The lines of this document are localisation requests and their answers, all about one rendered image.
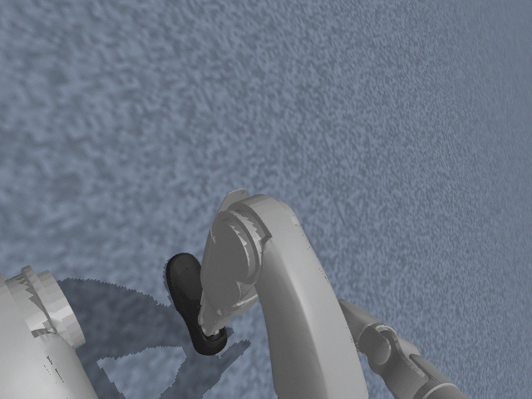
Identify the right robot hand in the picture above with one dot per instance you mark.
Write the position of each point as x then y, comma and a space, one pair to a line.
357, 319

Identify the right robot arm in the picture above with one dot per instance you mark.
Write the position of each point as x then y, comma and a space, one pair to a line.
406, 374

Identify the right robot foot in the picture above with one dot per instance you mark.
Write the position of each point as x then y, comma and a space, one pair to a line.
183, 279

